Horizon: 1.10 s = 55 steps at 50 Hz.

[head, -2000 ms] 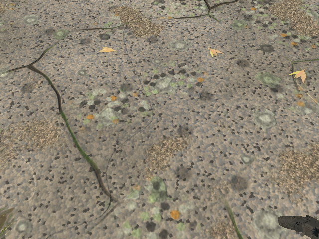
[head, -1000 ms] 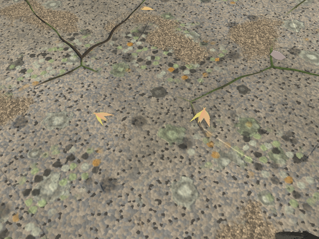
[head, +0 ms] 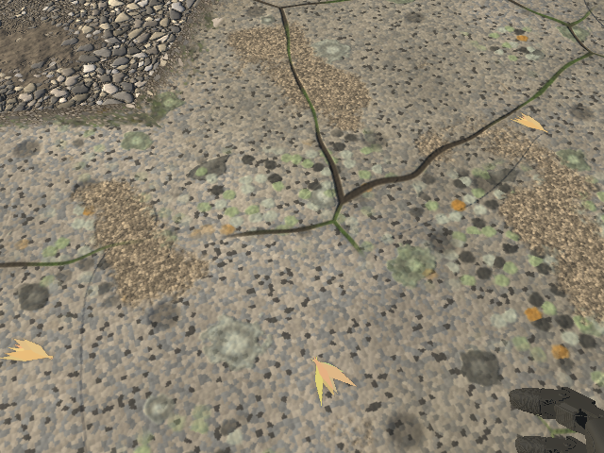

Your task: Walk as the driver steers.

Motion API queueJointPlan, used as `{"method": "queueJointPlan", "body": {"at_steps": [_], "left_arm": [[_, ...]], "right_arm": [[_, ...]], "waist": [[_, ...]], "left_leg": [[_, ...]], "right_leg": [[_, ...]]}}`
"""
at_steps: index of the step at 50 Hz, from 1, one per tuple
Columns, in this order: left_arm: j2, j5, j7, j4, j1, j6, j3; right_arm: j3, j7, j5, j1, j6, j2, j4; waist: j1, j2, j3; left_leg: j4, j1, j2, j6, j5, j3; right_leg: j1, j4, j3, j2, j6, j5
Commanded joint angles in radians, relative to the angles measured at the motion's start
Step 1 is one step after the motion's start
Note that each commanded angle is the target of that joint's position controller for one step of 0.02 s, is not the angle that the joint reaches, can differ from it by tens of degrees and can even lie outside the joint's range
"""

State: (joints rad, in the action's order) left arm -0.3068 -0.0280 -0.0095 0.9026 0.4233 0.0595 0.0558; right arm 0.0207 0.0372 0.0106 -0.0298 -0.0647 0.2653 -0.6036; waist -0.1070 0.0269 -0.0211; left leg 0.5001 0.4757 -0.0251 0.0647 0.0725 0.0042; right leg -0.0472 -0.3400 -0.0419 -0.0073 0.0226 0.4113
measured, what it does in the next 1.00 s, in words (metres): walks ahead, turning right: right foot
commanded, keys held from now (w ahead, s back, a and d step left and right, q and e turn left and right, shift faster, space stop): w+e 0.74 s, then w+q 0.14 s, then no key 0.12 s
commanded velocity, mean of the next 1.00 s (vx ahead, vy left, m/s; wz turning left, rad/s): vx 0.49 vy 0.00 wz -0.34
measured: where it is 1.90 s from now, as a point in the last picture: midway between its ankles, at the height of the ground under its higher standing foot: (421, 363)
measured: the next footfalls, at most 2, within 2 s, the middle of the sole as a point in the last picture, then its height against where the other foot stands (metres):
right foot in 0.54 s outside the picture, level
left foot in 1.02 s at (380, 325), level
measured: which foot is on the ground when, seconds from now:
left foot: down 0.00-0.52, up 0.54-1.00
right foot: down 0.00-0.02, up 0.04-0.52, down 0.54-1.00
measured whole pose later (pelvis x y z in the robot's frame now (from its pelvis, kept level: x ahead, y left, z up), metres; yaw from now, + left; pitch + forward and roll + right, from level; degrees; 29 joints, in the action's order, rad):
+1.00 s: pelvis +0.55 -0.10 +0.00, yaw -24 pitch +2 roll -1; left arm -0.29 -0.01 0.01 0.79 0.33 0.05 0.06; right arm 0.03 0.04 -0.01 -0.07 -0.11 0.27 -0.71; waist -0.07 0.04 -0.02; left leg 0.48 0.52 -0.02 0.03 -0.07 -0.01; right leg -0.01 -0.37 0.10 0.09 -0.05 0.40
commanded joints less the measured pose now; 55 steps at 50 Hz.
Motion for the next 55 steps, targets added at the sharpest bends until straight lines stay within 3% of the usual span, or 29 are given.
{"method": "queueJointPlan", "body": {"at_steps": [1,2,3,4,6,8,11,16,21,24,26,27,28,29,30,31,32,33,36,41,44,46,48,50,51,52,53,54,55], "left_arm": [[-0.054,0.026,0.003,-0.098,0.000,0.022,-0.012],[-0.044,0.015,-0.001,-0.083,0.029,0.037,-0.020],[-0.145,-0.014,-0.004,-0.094,-0.043,0.042,0.012],[-0.145,-0.023,-0.005,-0.114,-0.110,0.042,0.014],[-0.116,0.001,0.005,-0.107,-0.129,0.021,0.020],[-0.065,0.000,0.008,-0.089,-0.080,-0.005,0.013],[-0.049,0.001,0.013,-0.109,-0.132,-0.021,0.016],[-0.017,0.011,-0.017,-0.157,-0.279,-0.010,0.003],[-0.016,0.009,-0.047,-0.237,-0.416,-0.011,-0.004],[-0.052,0.008,-0.059,-0.262,-0.384,-0.016,0.015],[-0.126,0.004,-0.049,-0.216,-0.161,-0.020,0.060],[-0.209,0.002,-0.029,-0.180,0.004,-0.030,0.096],[-0.309,-0.010,-0.020,-0.185,-0.014,-0.027,0.110],[-0.228,0.001,-0.021,-0.212,0.012,-0.014,0.086],[-0.177,0.011,-0.021,-0.208,-0.024,-0.002,0.070],[-0.153,0.008,-0.020,-0.214,-0.084,0.005,0.063],[-0.116,0.008,-0.018,-0.227,-0.150,0.004,0.051],[-0.105,0.024,-0.012,-0.245,-0.186,0.006,0.045],[-0.115,0.019,0.000,-0.253,-0.202,0.009,0.048],[-0.120,0.018,0.018,-0.211,-0.136,0.010,0.043],[-0.133,0.018,0.012,-0.175,-0.081,0.015,0.040],[-0.129,0.018,0.015,-0.150,-0.060,0.006,0.038],[-0.134,0.023,0.021,-0.137,-0.062,-0.007,0.038],[-0.137,0.021,0.027,-0.145,-0.112,-0.015,0.036],[-0.108,0.033,0.028,-0.160,-0.109,-0.015,0.024],[-0.044,0.041,0.024,-0.157,0.020,-0.005,0.001],[-0.052,0.028,0.015,-0.119,0.093,-0.003,-0.002],[-0.138,0.010,0.013,-0.122,0.030,-0.013,0.019],[-0.137,0.004,0.018,-0.147,-0.066,-0.026,0.021]], "right_arm": [[0.106,-0.029,-0.032,-0.405,0.003,0.293,-0.021],[0.097,-0.027,-0.016,-0.432,0.010,0.257,-0.035],[0.076,-0.025,-0.011,-0.381,0.007,0.196,-0.036],[0.066,-0.024,-0.008,-0.319,0.004,0.164,-0.035],[0.049,-0.016,-0.018,-0.215,-0.014,0.100,-0.043],[0.054,-0.013,-0.022,-0.182,-0.036,0.096,-0.060],[0.064,-0.020,-0.031,-0.186,-0.051,0.108,-0.095],[0.075,-0.040,-0.023,-0.220,-0.046,0.147,-0.137],[0.090,-0.049,-0.001,-0.300,-0.011,0.181,-0.191],[0.100,-0.060,0.007,-0.287,0.015,0.216,-0.193],[0.100,-0.070,0.010,-0.261,0.033,0.227,-0.183],[0.087,-0.076,-0.004,-0.272,0.026,0.203,-0.166],[0.036,-0.053,-0.038,-0.377,-0.004,0.046,-0.115],[0.044,-0.038,0.000,-0.272,-0.047,0.117,-0.108],[0.057,-0.029,0.037,-0.167,-0.070,0.165,-0.074],[0.053,-0.034,0.027,-0.151,-0.083,0.154,-0.070],[0.058,-0.041,-0.003,-0.142,-0.082,0.155,-0.082],[0.065,-0.041,-0.012,-0.168,-0.073,0.161,-0.081],[0.062,-0.039,-0.024,-0.185,-0.042,0.131,-0.082],[0.031,-0.023,-0.016,-0.038,-0.039,0.066,-0.061],[0.032,-0.012,0.004,0.035,-0.044,0.087,-0.042],[0.037,-0.005,-0.011,0.073,-0.051,0.100,-0.022],[0.045,0.004,-0.022,0.034,-0.059,0.115,-0.027],[0.063,0.001,-0.031,-0.121,-0.064,0.147,-0.075],[0.073,-0.003,-0.042,-0.223,-0.067,0.193,-0.094],[0.077,-0.009,-0.063,-0.298,-0.059,0.246,-0.096],[0.062,-0.003,-0.037,-0.348,-0.043,0.170,-0.126],[0.055,-0.002,-0.010,-0.300,-0.028,0.153,-0.114],[0.049,-0.006,-0.009,-0.214,-0.016,0.137,-0.102]], "waist": [[0.231,0.121,0.337],[0.229,0.230,0.435],[0.233,0.131,0.274],[0.207,0.103,0.159],[0.140,0.075,0.039],[0.100,0.087,0.023],[0.092,0.045,-0.012],[0.138,0.016,-0.047],[0.180,0.000,-0.086],[0.133,0.047,-0.023],[0.003,0.050,0.108],[-0.067,-0.039,0.203],[0.059,-0.296,0.288],[-0.014,-0.169,0.392],[-0.029,-0.126,0.248],[0.016,-0.051,0.164],[0.055,-0.012,0.095],[0.095,-0.061,0.084],[0.127,-0.050,0.052],[0.052,-0.095,0.018],[0.013,-0.101,-0.010],[0.010,-0.087,-0.034],[0.038,-0.105,-0.004],[0.130,-0.110,0.083],[0.169,-0.054,0.194],[0.148,0.144,0.353],[0.154,0.238,0.482],[0.170,0.120,0.394],[0.155,0.052,0.264]], "left_leg": [[0.001,-0.847,-0.295,0.182,0.022,-0.388],[-0.147,-0.901,-0.403,0.261,0.179,-0.700],[-0.180,-0.772,-0.368,0.215,0.272,-0.595],[-0.208,-0.637,-0.324,0.178,0.263,-0.452],[-0.292,-0.422,-0.240,0.134,0.144,-0.270],[-0.349,-0.321,-0.231,0.141,0.032,-0.180],[-0.377,-0.322,-0.225,0.139,-0.103,-0.059],[-0.403,-0.357,-0.201,0.103,-0.151,0.099],[-0.343,-0.546,-0.258,0.086,-0.239,0.150],[-0.175,-0.615,-0.263,0.054,-0.664,0.190],[0.150,-0.535,-0.221,0.011,-0.810,0.227],[0.443,-0.302,-0.178,-0.034,-0.536,0.225],[0.797,0.171,0.035,-0.104,0.451,0.143],[0.901,0.286,0.057,-0.085,0.524,-0.086],[0.875,0.359,0.004,-0.057,0.427,-0.100],[0.783,0.325,-0.040,-0.045,0.341,-0.097],[0.696,0.264,-0.067,-0.051,0.294,-0.087],[0.662,0.189,-0.083,-0.063,0.265,-0.098],[0.531,0.122,-0.083,-0.110,0.221,-0.069],[0.159,0.040,-0.049,-0.129,-0.171,-0.017],[0.074,0.058,-0.043,-0.094,-0.239,-0.021],[0.019,0.098,-0.027,-0.061,-0.182,-0.025],[-0.010,0.061,-0.004,-0.029,-0.123,-0.021],[-0.062,-0.144,0.040,0.009,-0.180,0.016],[-0.024,-0.362,-0.052,0.051,-0.488,-0.058],[0.036,-0.726,-0.304,0.221,-0.804,-0.348],[-0.006,-0.825,-0.400,0.307,-0.802,-0.548],[-0.047,-0.723,-0.363,0.266,-0.571,-0.499],[-0.086,-0.587,-0.318,0.221,-0.419,-0.411]], "right_leg": [[0.543,-0.659,0.002,-0.041,-0.044,-0.373],[0.712,-0.865,0.115,0.038,-0.032,0.166],[0.802,-0.942,0.166,-0.018,-0.043,0.132],[0.813,-0.917,0.139,-0.063,-0.049,0.044],[0.732,-0.819,0.133,-0.118,-0.040,-0.085],[0.649,-0.801,0.139,-0.129,-0.020,-0.146],[0.716,-0.722,0.168,-0.123,-0.005,-0.263],[0.690,-0.428,0.097,-0.101,-0.017,-0.504],[0.753,-0.292,0.041,-0.084,-0.063,-0.427],[0.637,-0.282,-0.044,-0.008,-0.115,-0.271],[0.318,-0.226,-0.074,0.074,-0.174,-0.264],[0.005,-0.191,0.100,-0.008,-0.231,-0.280],[-0.339,-0.118,0.665,-0.271,-0.429,-0.117],[-0.392,0.024,0.870,-0.324,-0.453,-0.017],[-0.297,0.049,0.718,-0.295,-0.395,-0.096],[-0.153,0.047,0.601,-0.252,-0.358,-0.191],[-0.016,0.065,0.503,-0.210,-0.329,-0.300],[0.081,0.082,0.468,-0.196,-0.339,-0.402],[0.224,0.120,0.373,-0.152,-0.334,-0.517],[0.292,0.137,0.202,-0.080,-0.250,-0.475],[0.212,0.145,0.224,-0.135,-0.241,-0.387],[0.126,0.076,0.236,-0.159,-0.224,-0.524],[0.060,-0.011,0.243,-0.171,-0.195,-0.681],[0.057,-0.183,0.217,-0.121,-0.149,-0.901],[0.141,-0.364,0.183,-0.061,-0.106,-0.785],[0.433,-0.732,0.142,0.059,-0.026,-0.300],[0.552,-0.899,0.195,0.107,0.007,0.265],[0.598,-0.967,0.231,0.057,0.011,0.252],[0.639,-0.948,0.181,0.013,0.018,0.195]]}}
